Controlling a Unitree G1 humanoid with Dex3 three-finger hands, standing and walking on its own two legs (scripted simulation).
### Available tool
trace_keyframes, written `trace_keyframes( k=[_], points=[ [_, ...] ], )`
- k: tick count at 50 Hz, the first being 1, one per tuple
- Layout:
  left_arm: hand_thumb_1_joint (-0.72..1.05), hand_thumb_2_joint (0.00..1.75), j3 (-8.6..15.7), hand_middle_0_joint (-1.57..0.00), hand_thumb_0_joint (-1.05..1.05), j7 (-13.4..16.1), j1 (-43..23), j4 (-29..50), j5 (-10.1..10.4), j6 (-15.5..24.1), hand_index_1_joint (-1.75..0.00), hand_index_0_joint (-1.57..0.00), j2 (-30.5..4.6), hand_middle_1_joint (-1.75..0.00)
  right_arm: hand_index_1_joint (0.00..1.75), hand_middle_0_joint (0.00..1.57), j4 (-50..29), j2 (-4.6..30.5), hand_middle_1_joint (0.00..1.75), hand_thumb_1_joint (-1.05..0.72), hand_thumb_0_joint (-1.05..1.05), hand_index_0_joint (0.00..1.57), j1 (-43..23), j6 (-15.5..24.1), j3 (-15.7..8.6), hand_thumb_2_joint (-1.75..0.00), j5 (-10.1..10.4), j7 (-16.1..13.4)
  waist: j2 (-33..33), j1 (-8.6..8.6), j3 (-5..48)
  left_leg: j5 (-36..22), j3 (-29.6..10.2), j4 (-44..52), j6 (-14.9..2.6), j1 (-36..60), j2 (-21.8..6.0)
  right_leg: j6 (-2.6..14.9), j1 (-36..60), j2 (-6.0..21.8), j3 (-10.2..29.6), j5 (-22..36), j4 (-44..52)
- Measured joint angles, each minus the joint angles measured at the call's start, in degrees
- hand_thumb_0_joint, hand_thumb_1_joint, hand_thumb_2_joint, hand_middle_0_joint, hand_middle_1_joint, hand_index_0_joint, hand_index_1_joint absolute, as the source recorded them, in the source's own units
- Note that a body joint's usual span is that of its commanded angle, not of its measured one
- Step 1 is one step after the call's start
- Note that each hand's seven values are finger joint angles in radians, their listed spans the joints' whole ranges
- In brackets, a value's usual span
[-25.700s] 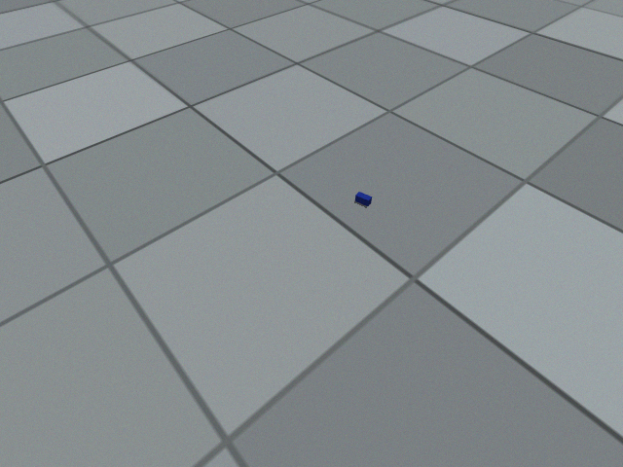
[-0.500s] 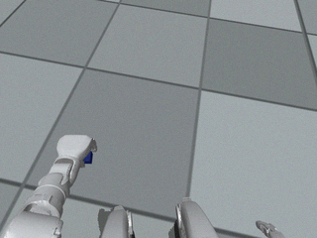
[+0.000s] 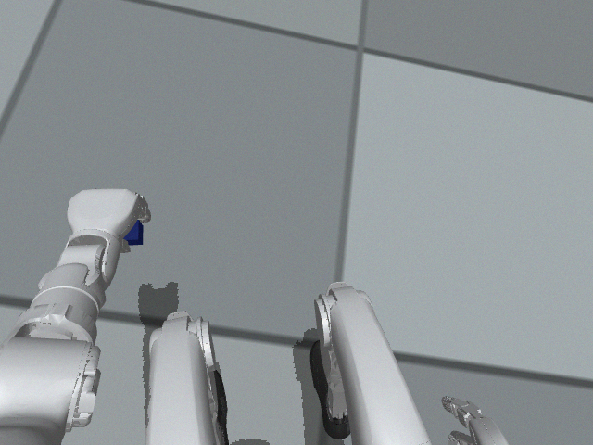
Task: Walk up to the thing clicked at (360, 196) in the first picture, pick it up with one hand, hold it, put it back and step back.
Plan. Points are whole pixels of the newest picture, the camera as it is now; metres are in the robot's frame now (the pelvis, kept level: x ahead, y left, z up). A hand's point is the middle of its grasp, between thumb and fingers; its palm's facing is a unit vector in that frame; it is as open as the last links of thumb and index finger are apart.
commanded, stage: crouch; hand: left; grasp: from above
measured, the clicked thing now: (117, 233) +0.45 +0.21 -0.19
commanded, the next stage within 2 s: lower in 1.00 s
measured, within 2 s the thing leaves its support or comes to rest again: neither
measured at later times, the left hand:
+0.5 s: hand (134, 239) +0.45 +0.20 -0.25, palm faces -0.48 +0.02 -0.88, open 6.3 cm
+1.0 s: hand (140, 239) +0.47 +0.20 -0.30, palm faces -0.47 +0.03 -0.88, open 6.2 cm
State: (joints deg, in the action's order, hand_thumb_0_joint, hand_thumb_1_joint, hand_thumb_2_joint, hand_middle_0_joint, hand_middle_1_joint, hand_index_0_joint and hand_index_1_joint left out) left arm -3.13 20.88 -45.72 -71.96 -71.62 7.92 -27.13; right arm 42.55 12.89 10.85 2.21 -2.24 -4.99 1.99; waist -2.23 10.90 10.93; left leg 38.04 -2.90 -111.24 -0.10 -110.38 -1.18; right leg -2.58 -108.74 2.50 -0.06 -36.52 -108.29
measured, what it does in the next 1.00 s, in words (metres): lowers itself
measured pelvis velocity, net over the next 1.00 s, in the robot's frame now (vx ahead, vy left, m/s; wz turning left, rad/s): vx -0.01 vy -0.01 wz -0.04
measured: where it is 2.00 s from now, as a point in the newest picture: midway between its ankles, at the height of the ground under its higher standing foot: (275, 421)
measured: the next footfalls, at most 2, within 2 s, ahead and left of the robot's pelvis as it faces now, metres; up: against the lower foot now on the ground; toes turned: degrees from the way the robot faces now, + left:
none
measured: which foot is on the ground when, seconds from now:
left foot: down 0.00-1.00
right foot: down 0.00-1.00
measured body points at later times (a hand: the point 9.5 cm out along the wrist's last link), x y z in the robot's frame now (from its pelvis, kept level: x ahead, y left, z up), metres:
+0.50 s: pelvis -0.01 -0.01 -0.08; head +0.23 +0.03 +0.30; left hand +0.47 +0.20 -0.20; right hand +0.04 -0.29 -0.20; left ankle +0.07 +0.12 -0.44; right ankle +0.08 -0.15 -0.44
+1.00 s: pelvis -0.01 -0.01 -0.13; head +0.23 +0.03 +0.25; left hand +0.49 +0.20 -0.24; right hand +0.00 -0.28 -0.24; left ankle +0.07 +0.12 -0.44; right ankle +0.08 -0.15 -0.44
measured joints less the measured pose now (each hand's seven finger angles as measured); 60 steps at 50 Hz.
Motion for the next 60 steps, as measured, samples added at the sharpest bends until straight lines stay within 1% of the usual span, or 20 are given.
trace_keyframes(
  k=[3, 8, 15, 22, 29, 38, 47, 55, 60],
  points=[
    [0.53, 0.03, 0.37, -1.12, 0.00, 0.82, -1.12, -0.77, -0.33, -0.08, 0.00, -1.12, -0.45, 0.00, 0.30, 0.21, -0.13, 0.42, 0.30, -0.91, 0.01, 0.21, -0.96, 0.46, 0.06, -0.90, -0.50, 0.72, 0.22, 0.22, -0.55, 0.53, -0.44, -2.64, 0.20, -2.65, 0.15, 0.01, -2.52, 0.04, -0.20, -0.63, -2.61],
    [0.52, 0.05, 1.31, -1.12, 0.00, 1.21, -2.99, -2.02, -0.85, -0.20, 0.00, -1.12, -1.46, 0.00, 0.30, 0.21, -0.66, 1.02, 0.30, -0.92, 0.01, 0.21, -2.02, 0.83, 0.11, -0.90, -1.12, 1.65, 0.71, 0.70, -1.27, 1.30, -1.02, -6.31, 0.53, -6.05, 0.19, 0.17, -5.88, -0.10, -0.42, -1.39, -6.26],
    [0.52, 0.05, 1.98, -1.12, 0.00, 1.02, -5.09, -3.88, -0.62, -0.17, 0.00, -1.12, -3.07, 0.00, 0.30, 0.20, -1.11, 1.44, 0.29, -0.92, 0.01, 0.21, -2.51, 0.74, 0.14, -0.90, -1.59, 2.61, 1.08, 1.32, -2.52, 2.02, -1.67, -10.35, 0.86, -9.24, 0.08, 0.33, -9.14, -0.44, -0.66, -1.92, -10.16],
    [0.52, 0.05, 2.57, -1.11, 0.00, 0.29, -6.10, -5.03, -0.81, 1.06, 0.00, -1.11, -4.28, 0.00, 0.30, 0.20, -0.85, 1.57, 0.29, -0.92, 0.01, 0.21, -1.90, 0.23, 0.57, -0.90, -1.82, 3.40, 1.25, 1.80, -3.49, 2.27, -2.15, -13.85, 1.01, -11.98, 0.05, 0.33, -11.86, -0.74, -0.76, -1.96, -13.43],
    [0.53, 0.04, 3.11, -1.11, 0.00, 1.34, -8.13, -8.22, -1.68, 2.14, -0.01, -1.11, -5.66, -0.01, 0.30, 0.20, -0.02, 1.55, 0.30, -0.92, 0.01, 0.21, -1.38, 0.28, 1.28, -0.90, -2.38, 4.03, 1.42, 2.62, -4.67, 1.90, -2.45, -17.01, 0.98, -14.73, 0.14, 0.22, -14.52, -0.96, -0.71, -1.47, -16.36],
    [0.55, 0.00, 3.63, -1.11, 0.00, 2.12, -10.09, -11.07, -2.61, 2.99, 0.00, -1.11, -7.15, 0.00, 0.30, 0.20, 0.94, 1.69, 0.30, -0.92, 0.01, 0.21, -0.83, 0.54, 2.33, -0.90, -2.95, 4.50, 1.48, 3.58, -5.62, 1.45, -2.84, -20.42, 0.88, -17.78, 0.29, 0.05, -17.36, -1.20, -0.71, -0.90, -19.43],
    [0.55, 0.00, 3.76, -1.11, 0.00, 2.82, -11.66, -13.61, -3.06, 3.13, 0.00, -1.11, -8.29, 0.00, 0.30, 0.20, 1.08, 2.02, 0.30, -0.92, 0.01, 0.21, -0.64, 0.97, 3.51, -0.90, -3.38, 5.00, 1.53, 4.29, -6.39, 1.43, -3.27, -22.65, 1.00, -19.62, 0.53, -0.01, -19.03, -1.24, -0.85, -0.89, -21.51],
    [0.55, 0.00, 4.20, -1.11, 0.00, 2.90, -11.72, -13.40, -3.33, 3.66, 0.00, -1.11, -9.04, 0.00, 0.30, 0.20, 0.86, 2.41, 0.30, -0.92, 0.01, 0.21, -0.73, 1.06, 3.89, -0.90, -3.56, 5.30, 1.63, 4.34, -6.82, 1.69, -3.86, -24.17, 1.15, -20.85, 0.62, -0.02, -20.08, -1.36, -1.24, -1.01, -22.71],
    [0.54, 0.01, 3.96, -1.11, 0.00, 3.32, -12.24, -14.52, -3.41, 3.85, 0.00, -1.11, -9.47, 0.00, 0.30, 0.20, 0.88, 2.55, 0.30, -0.92, 0.01, 0.21, -1.12, 1.05, 4.24, -0.90, -3.73, 5.53, 1.98, 4.41, -7.25, 1.91, -4.11, -24.88, 1.16, -21.15, 0.61, -0.10, -20.33, -1.46, -1.39, -1.12, -23.24]
  ],
)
